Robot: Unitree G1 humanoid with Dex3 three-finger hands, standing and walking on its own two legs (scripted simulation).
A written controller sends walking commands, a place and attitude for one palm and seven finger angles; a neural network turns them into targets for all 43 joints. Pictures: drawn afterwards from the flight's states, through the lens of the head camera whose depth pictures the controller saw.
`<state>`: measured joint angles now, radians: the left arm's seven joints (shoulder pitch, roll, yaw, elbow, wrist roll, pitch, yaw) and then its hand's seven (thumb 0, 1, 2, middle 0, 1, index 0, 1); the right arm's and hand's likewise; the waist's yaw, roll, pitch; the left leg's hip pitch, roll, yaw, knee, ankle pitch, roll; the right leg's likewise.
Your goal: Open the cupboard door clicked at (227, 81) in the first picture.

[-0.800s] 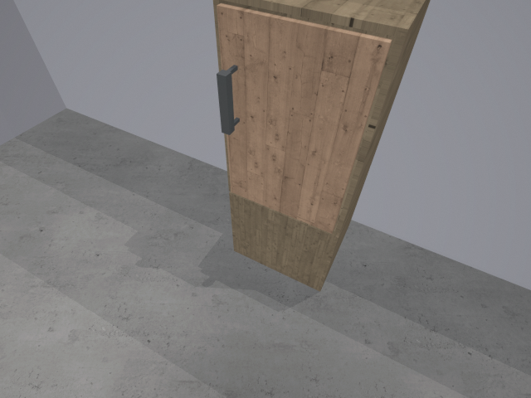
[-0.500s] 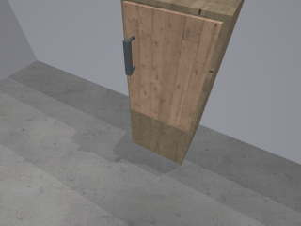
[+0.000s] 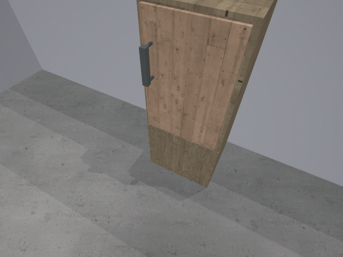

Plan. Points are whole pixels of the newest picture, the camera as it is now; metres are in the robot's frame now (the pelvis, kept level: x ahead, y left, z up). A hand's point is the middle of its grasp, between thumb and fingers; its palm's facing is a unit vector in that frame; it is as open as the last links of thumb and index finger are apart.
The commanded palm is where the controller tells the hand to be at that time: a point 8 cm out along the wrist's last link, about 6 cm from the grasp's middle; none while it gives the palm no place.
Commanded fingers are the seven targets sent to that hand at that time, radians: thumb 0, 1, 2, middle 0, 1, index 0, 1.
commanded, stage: look at it before walking up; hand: left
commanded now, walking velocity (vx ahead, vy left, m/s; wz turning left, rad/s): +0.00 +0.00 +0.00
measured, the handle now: (148, 64) +0.78 +0.13 +0.04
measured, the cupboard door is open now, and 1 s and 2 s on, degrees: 0 0 0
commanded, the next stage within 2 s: walk around to get in front in 0.04 s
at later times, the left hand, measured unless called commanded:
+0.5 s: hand out of the picture -0.02 +0.19 -0.21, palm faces +0.20 -0.96 -0.20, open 7.4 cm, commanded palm none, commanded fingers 0.00 0.90 0.90 -0.20 -0.30 -0.20 -0.30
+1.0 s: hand out of the picture -0.01 +0.20 -0.16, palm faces +0.41 -0.85 -0.33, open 7.4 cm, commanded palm none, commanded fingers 0.00 0.90 0.90 -0.20 -0.30 -0.20 -0.30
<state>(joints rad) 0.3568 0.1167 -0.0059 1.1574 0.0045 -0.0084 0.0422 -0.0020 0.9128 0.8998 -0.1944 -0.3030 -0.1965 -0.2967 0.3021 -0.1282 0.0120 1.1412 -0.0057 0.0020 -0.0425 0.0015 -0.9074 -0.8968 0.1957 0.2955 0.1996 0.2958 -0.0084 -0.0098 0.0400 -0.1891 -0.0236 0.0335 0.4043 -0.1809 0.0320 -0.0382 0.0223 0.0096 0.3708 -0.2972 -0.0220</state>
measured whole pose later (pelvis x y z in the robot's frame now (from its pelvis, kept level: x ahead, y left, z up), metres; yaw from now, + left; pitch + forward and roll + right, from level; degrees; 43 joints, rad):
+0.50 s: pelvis -0.01 +0.01 -0.03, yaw +10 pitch -2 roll -1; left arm 0.28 0.17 0.06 1.04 0.02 0.02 0.04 0.00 0.91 0.90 -0.20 -0.30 -0.20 -0.30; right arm 0.28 -0.17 -0.04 1.05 -0.02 0.06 -0.01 0.00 -0.91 -0.90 0.20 0.30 0.20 0.30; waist -0.03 -0.03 0.10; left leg -0.34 -0.01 0.04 0.70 -0.31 0.02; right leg -0.13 -0.04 -0.15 0.65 -0.46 -0.01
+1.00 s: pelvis -0.01 -0.04 -0.01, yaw +27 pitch +2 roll +0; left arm 0.16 0.23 0.05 0.86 0.03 0.03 0.03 0.00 0.91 0.90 -0.20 -0.30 -0.20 -0.30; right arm 0.19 -0.27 -0.10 0.90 -0.03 0.08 0.01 0.00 -0.91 -0.90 0.20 0.30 0.20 0.30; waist -0.03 0.05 0.09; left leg -0.55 -0.10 -0.14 0.95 -0.41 -0.03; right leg -0.26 -0.02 -0.01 0.56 -0.32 0.00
